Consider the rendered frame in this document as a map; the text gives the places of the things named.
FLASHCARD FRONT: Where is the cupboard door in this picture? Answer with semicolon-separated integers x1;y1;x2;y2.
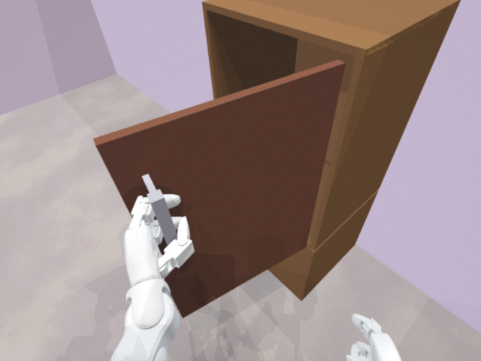
93;59;346;318

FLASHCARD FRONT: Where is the robot left hand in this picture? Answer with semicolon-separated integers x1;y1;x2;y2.
124;194;195;287

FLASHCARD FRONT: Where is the robot right hand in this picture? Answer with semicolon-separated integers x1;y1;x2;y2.
346;314;401;361

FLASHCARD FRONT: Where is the robot left forearm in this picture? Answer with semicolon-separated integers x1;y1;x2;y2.
110;278;180;361

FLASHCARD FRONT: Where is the handle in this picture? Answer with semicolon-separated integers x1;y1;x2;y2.
142;174;177;245

